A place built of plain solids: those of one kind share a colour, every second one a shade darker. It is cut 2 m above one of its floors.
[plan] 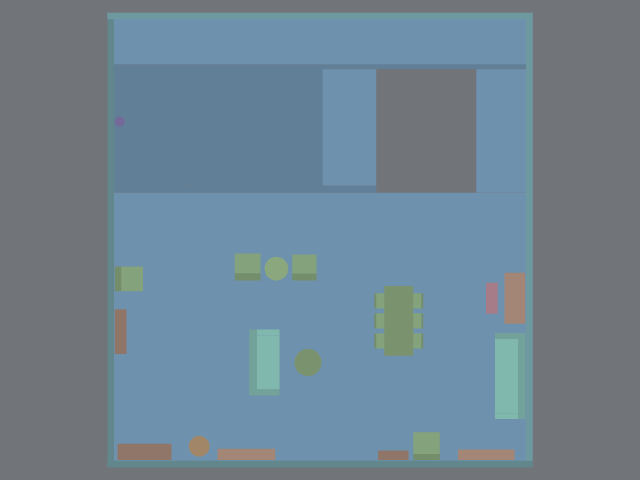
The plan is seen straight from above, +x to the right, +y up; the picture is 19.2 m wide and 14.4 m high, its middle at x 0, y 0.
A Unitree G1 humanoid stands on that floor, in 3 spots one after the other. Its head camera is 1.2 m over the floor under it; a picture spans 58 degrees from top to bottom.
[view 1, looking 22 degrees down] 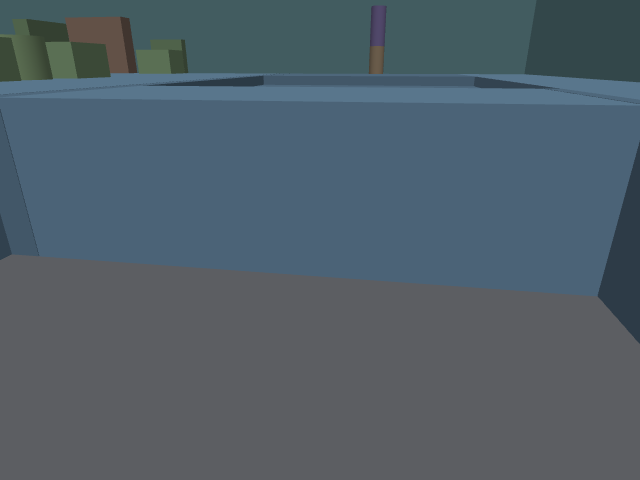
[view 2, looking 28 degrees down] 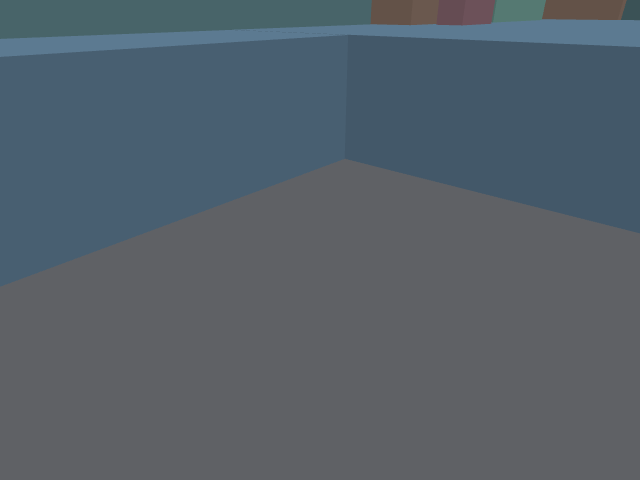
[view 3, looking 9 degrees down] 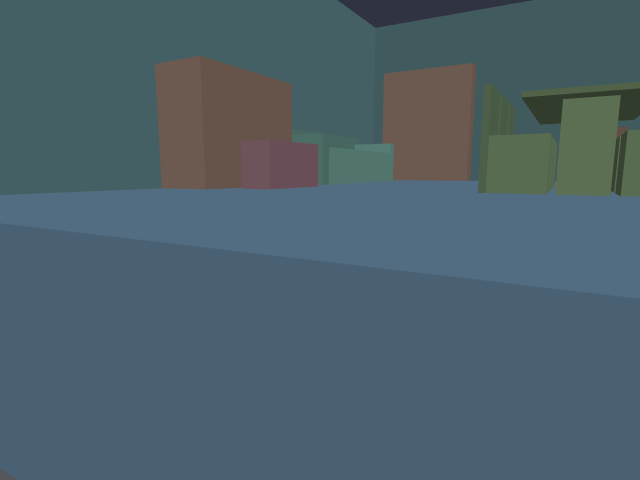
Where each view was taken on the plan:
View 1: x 4.03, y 3.92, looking -171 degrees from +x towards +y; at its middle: floor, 2.56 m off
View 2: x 2.35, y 4.46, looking -49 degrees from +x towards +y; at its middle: ground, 2.56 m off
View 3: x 2.43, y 2.15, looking -60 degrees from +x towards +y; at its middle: floor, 1.13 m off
